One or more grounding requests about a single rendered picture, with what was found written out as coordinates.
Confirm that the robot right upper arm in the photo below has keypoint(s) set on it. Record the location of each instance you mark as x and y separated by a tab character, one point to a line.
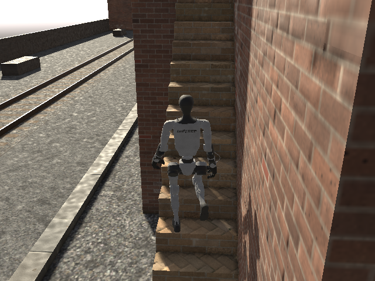
207	135

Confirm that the right robot forearm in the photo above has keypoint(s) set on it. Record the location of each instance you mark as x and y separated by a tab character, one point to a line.
211	158

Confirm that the left robot hand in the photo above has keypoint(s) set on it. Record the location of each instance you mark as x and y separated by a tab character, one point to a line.
154	163

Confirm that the robot left upper arm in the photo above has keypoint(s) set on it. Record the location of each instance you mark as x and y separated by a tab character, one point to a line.
167	127

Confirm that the robot thigh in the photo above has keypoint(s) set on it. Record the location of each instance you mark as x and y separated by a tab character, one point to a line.
200	170
173	172

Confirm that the robot left thigh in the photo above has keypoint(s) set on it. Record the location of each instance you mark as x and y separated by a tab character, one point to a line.
173	172

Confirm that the robot right thigh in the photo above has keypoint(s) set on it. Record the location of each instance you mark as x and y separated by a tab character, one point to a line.
200	170

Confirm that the left robot forearm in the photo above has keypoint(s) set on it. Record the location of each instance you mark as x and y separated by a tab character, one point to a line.
158	154

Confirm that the right robot hand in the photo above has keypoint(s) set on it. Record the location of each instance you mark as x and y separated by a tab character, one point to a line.
213	170

